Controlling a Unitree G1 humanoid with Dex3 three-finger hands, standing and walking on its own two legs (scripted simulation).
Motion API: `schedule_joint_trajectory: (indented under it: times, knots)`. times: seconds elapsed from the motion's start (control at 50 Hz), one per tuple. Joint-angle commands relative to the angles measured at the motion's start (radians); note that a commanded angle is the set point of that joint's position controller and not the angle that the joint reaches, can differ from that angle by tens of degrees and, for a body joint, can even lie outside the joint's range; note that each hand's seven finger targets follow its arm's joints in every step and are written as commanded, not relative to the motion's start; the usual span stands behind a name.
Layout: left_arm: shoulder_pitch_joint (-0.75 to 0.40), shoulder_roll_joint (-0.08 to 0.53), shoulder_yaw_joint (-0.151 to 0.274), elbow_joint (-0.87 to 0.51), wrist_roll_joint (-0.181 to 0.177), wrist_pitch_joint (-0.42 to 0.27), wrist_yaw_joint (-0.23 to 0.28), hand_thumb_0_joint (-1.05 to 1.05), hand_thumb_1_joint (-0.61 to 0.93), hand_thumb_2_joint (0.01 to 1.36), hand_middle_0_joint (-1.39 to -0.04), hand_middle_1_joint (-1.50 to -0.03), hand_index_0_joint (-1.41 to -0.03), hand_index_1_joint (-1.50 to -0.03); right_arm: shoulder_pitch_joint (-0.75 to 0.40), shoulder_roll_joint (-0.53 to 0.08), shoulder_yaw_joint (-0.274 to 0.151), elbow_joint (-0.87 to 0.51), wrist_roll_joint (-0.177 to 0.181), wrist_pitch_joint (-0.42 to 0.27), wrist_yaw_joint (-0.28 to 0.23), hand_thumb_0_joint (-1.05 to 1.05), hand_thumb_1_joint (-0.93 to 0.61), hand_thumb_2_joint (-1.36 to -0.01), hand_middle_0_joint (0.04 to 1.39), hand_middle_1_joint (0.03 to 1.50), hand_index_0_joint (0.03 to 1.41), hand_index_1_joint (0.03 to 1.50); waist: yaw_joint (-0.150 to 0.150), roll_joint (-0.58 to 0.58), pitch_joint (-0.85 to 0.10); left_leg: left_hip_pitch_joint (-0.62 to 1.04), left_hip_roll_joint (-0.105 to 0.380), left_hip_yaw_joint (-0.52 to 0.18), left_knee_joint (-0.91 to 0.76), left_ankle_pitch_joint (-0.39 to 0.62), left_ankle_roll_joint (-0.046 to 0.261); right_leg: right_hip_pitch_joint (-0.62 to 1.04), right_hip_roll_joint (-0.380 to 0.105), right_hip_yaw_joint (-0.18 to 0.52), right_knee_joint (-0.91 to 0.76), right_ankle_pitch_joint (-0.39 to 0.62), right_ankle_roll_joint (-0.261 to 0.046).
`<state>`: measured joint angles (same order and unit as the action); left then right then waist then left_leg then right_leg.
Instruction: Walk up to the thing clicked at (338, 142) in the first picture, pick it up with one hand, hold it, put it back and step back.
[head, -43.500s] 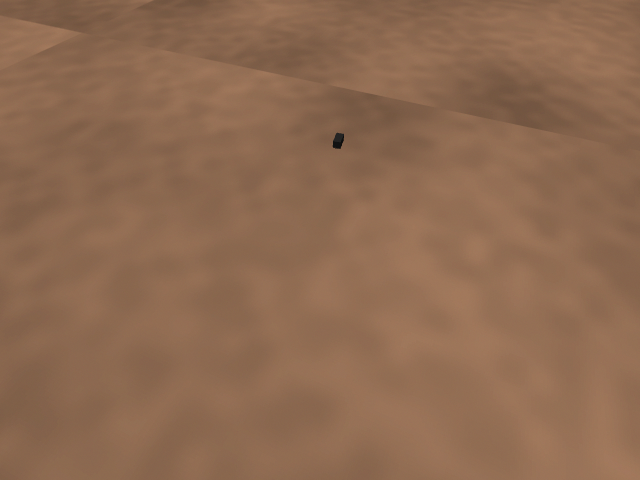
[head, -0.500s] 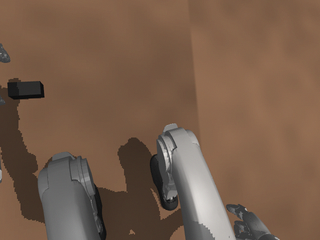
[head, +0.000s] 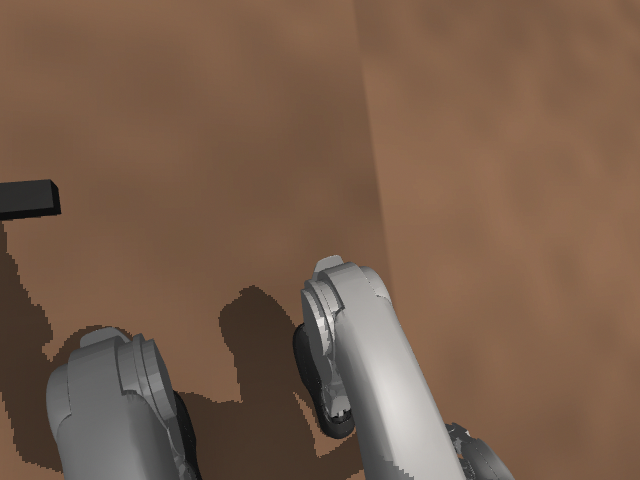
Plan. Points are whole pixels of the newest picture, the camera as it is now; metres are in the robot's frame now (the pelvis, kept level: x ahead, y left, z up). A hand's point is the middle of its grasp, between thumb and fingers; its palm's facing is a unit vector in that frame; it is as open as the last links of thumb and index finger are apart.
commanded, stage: home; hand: left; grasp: from above
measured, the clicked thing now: (21, 200) +0.52 +0.28 -0.31
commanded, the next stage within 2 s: none
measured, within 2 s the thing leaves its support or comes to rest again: neither
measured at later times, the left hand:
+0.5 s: hand out of the picture +0.34 +0.28 +0.05, palm faces -0.18 -0.72 -0.67, open 7.6 cm
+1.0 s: hand out of the picture +0.25 +0.21 +0.25, palm faces +0.21 -0.95 -0.24, open 7.4 cm
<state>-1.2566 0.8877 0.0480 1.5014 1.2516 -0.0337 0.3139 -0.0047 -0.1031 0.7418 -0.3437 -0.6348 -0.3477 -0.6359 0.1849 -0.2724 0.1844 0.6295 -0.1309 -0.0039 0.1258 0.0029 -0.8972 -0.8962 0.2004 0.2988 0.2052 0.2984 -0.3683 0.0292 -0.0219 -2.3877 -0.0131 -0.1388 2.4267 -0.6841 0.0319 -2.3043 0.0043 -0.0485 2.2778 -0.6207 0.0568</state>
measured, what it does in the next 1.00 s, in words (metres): rises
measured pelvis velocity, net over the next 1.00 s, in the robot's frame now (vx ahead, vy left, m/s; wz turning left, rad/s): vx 0.04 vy -0.01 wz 0.16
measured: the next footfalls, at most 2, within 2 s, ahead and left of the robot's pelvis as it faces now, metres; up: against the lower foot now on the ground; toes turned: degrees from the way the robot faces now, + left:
none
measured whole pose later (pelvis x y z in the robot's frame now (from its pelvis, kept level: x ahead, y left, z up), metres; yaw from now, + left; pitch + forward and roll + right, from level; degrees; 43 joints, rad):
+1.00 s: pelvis +0.04 -0.01 +0.33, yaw +9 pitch +18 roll -4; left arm 0.18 0.25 0.07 0.16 -0.04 0.39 0.09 0.01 0.90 0.90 -0.20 -0.30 -0.20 -0.30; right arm 0.24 -0.21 0.05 0.58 0.04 -0.11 -0.13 0.01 -0.90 -0.90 0.20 0.30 0.21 0.30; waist -0.08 0.03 -0.18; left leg -1.07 0.03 -0.08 1.30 -0.54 -0.02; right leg -1.04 -0.01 -0.05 1.22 -0.49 0.03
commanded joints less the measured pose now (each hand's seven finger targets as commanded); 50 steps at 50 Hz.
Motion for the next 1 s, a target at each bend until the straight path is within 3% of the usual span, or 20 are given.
schedule_joint_trajectory:
  times: [0.0,0.04,0.06,0.08,0.14,0.16,0.18,0.2,0.24,0.26,0.3,0.34,0.4,0.44,0.54,0.58,0.68,0.84,0.9,0.98]
  knots:
    - [-0.126,0.215,0.037,-0.236,-0.117,0.04,-0.138,0.0,0.154,0.771,-0.197,-0.429,-0.185,-0.439,0.256,-0.33,-0.127,-0.043,0.017,0.044,-0.009,0.0,-0.893,-0.897,0.199,0.299,0.199,0.299,0.062,0.336,-0.742,0.589,-0.01,0.074,-0.331,0.315,-0.014,0.48,0.023,-0.114,-0.224,0.255,-0.11]
    - [-0.039,0.232,0.08,-0.336,-0.164,0.037,-0.207,0.0,0.297,0.772,-0.192,-0.385,-0.183,-0.392,0.284,-0.345,-0.148,-0.068,0.027,0.061,-0.011,0.0,-0.895,-0.898,0.199,0.299,0.199,0.299,0.089,0.324,-0.757,0.607,-0.02,0.083,-0.342,0.348,-0.021,0.535,0.014,-0.105,-0.253,0.282,-0.117]
    - [-0.009,0.228,0.101,-0.449,-0.208,0.027,-0.236,0.0,0.336,0.728,-0.179,-0.336,-0.174,-0.341,0.286,-0.344,-0.16,-0.075,0.036,0.069,-0.013,0.0,-0.897,-0.899,0.2,0.3,0.199,0.3,0.127,0.343,-0.803,0.627,-0.024,0.086,-0.36,0.357,-0.026,0.558,0.01,-0.101,-0.258,0.283,-0.122]
    - [0.066,0.196,0.117,-0.535,-0.253,0.022,-0.267,0.0,0.416,0.696,-0.167,-0.274,-0.165,-0.276,0.291,-0.344,-0.179,-0.09,0.046,0.076,-0.014,0.0,-0.899,-0.899,0.2,0.3,0.2,0.3,0.142,0.361,-0.839,0.682,-0.028,0.08,-0.378,0.373,-0.032,0.576,0.005,-0.096,-0.273,0.295,-0.126]
    - [0.145,0.195,0.192,-1.008,-0.447,0.005,-0.331,0.0,0.656,0.832,-0.188,-0.28,-0.188,-0.28,0.276,-0.326,-0.232,-0.134,0.084,0.093,-0.038,0.0,-0.9,-0.9,0.2,0.3,0.2,0.3,0.212,0.413,-1.103,0.879,-0.024,0.079,-0.45,0.411,-0.035,0.651,-0.006,-0.07,-0.317,0.311,-0.123]
    - [0.26,0.166,0.211,-1.024,-0.498,0.015,-0.337,0.0,0.736,0.883,-0.197,-0.294,-0.197,-0.294,0.258,-0.309,-0.238,-0.135,0.095,0.096,-0.048,0.0,-0.9,-0.9,0.2,0.3,0.2,0.3,0.218,0.361,-1.062,0.861,-0.022,0.074,-0.479,0.374,-0.028,0.647,-0.005,-0.065,-0.336,0.289,-0.116]
    - [0.358,0.091,0.186,-0.998,-0.539,0.023,-0.34,0.0,0.816,0.899,-0.2,-0.299,-0.2,-0.299,0.241,-0.278,-0.233,-0.131,0.099,0.096,-0.053,0.0,-0.9,-0.9,0.2,0.3,0.2,0.3,0.202,0.279,-0.974,0.796,-0.016,0.078,-0.498,0.313,-0.013,0.643,0.002,-0.061,-0.357,0.256,-0.105]
    - [0.355,0.044,0.176,-1.014,-0.574,0.022,-0.335,0.0,0.896,0.899,-0.2,-0.298,-0.2,-0.299,0.229,-0.267,-0.232,-0.121,0.103,0.095,-0.063,0.0,-0.9,-0.9,0.2,0.3,0.2,0.3,0.189,0.208,-0.894,0.755,-0.018,0.073,-0.51,0.262,-0.004,0.623,0.003,-0.053,-0.395,0.229,-0.105]
    - [0.286,0.015,0.175,-1.121,-0.617,0.017,-0.311,0.0,0.899,0.899,-0.2,-0.299,-0.2,-0.299,0.213,-0.249,-0.256,-0.109,0.11,0.09,-0.078,0.0,-0.9,-0.9,0.2,0.3,0.2,0.3,0.186,0.206,-0.881,0.784,-0.016,0.058,-0.548,0.182,-0.001,0.613,-0.001,-0.037,-0.448,0.172,-0.106]
    - [0.3,-0.017,0.151,-1.18,-0.642,0.02,-0.303,0.0,0.899,0.899,-0.2,-0.299,-0.2,-0.299,0.2,-0.236,-0.264,-0.118,0.112,0.085,-0.082,0.0,-0.9,-0.9,0.2,0.3,0.2,0.3,0.197,0.234,-0.896,0.814,-0.009,0.059,-0.58,0.137,-0.003,0.616,0.001,-0.035,-0.466,0.13,-0.104]
    - [0.413,-0.136,0.08,-1.164,-0.7,0.038,-0.297,0.0,0.899,0.899,-0.2,-0.298,-0.2,-0.299,0.182,-0.23,-0.275,-0.112,0.121,0.072,-0.088,0.0,-0.899,-0.9,0.2,0.3,0.2,0.3,0.196,0.216,-0.821,0.869,0.001,0.039,-0.658,0.058,-0.007,0.602,-0.001,-0.04,-0.519,0.072,-0.1]
    - [0.526,-0.18,0.053,-1.097,-0.739,0.068,-0.287,0.0,0.899,0.899,-0.2,-0.298,-0.2,-0.298,0.151,-0.219,-0.274,-0.1,0.125,0.053,-0.098,0.0,-0.899,-0.9,0.2,0.3,0.2,0.3,0.211,0.202,-0.724,0.9,0.009,0.038,-0.727,0.018,-0.01,0.628,0.002,-0.04,-0.566,0.048,-0.096]
    - [0.519,-0.196,0.041,-1.222,-0.798,0.12,-0.275,0.0,0.898,0.899,-0.2,-0.298,-0.199,-0.298,0.119,-0.214,-0.275,-0.116,0.139,0.027,-0.113,0.0,-0.899,-0.9,0.2,0.3,0.2,0.3,0.232,0.226,-0.773,1.016,0.012,0.029,-0.812,0.032,-0.015,0.72,-0.004,-0.031,-0.626,0.079,-0.09]
    - [0.613,-0.243,0.03,-1.211,-0.857,0.159,-0.264,0.0,0.899,0.901,-0.2,-0.299,-0.2,-0.3,0.082,-0.206,-0.269,-0.118,0.152,0.011,-0.126,0.0,-0.899,-0.9,0.2,0.3,0.2,0.3,0.238,0.207,-0.728,1.066,0.019,0.002,-0.886,0.018,-0.018,0.76,-0.007,-0.036,-0.657,0.088,-0.08]
    - [0.787,-0.302,0.044,-1.187,-0.965,0.222,-0.233,0.0,0.9,0.9,-0.2,-0.298,-0.2,-0.299,0.004,-0.158,-0.242,-0.13,0.167,-0.041,-0.159,0.0,-0.899,-0.9,0.2,0.3,0.2,0.3,0.252,0.112,-0.592,1.099,0.012,0.035,-0.966,0.028,-0.012,0.9,-0.003,-0.013,-0.8,0.064,-0.082]
    - [0.842,-0.349,0.035,-1.215,-1.015,0.24,-0.229,0.0,0.9,0.9,-0.2,-0.299,-0.2,-0.299,-0.017,-0.148,-0.236,-0.14,0.17,-0.058,-0.168,0.0,-0.899,-0.9,0.2,0.3,0.2,0.3,0.252,0.104,-0.57,1.142,0.01,0.038,-1.009,0.062,-0.014,0.959,-0.008,-0.001,-0.844,0.087,-0.081]
    - [0.98,-0.381,0.064,-1.316,-1.141,0.283,-0.215,0.0,0.9,0.9,-0.2,-0.298,-0.2,-0.299,-0.041,-0.115,-0.221,-0.179,0.174,-0.094,-0.189,0.0,-0.899,-0.9,0.2,0.3,0.2,0.3,0.268,0.087,-0.543,1.252,0.01,0.059,-1.115,0.103,-0.011,1.144,-0.004,0.024,-0.989,0.109,-0.079]
    - [1.227,-0.482,0.082,-1.484,-1.268,0.351,-0.21,0.0,0.9,0.9,-0.2,-0.299,-0.2,-0.299,-0.007,-0.082,-0.195,-0.196,0.177,-0.139,-0.245,0.0,-0.9,-0.9,0.2,0.3,0.2,0.3,0.282,0.068,-0.511,1.478,0.018,0.041,-1.294,0.217,-0.017,1.37,-0.001,0.014,-1.162,0.213,-0.072]
    - [1.305,-0.52,0.072,-1.535,-1.293,0.37,-0.216,0.0,0.9,0.9,-0.2,-0.299,-0.2,-0.299,0.01,-0.074,-0.191,-0.197,0.174,-0.159,-0.272,0.0,-0.9,-0.9,0.2,0.3,0.2,0.3,0.277,0.074,-0.455,1.534,0.019,0.047,-1.351,0.24,-0.019,1.426,0.002,0.013,-1.225,0.237,-0.07]
    - [1.437,-0.54,0.073,-1.601,-1.316,0.396,-0.225,0.0,0.9,0.9,-0.2,-0.3,-0.2,-0.3,0.033,-0.07,-0.188,-0.208,0.168,-0.182,-0.294,0.0,-0.901,-0.9,0.2,0.299,0.2,0.299,0.294,0.076,-0.385,1.617,0.021,0.041,-1.444,0.262,-0.024,1.515,0.006,0.005,-1.309,0.259,-0.066]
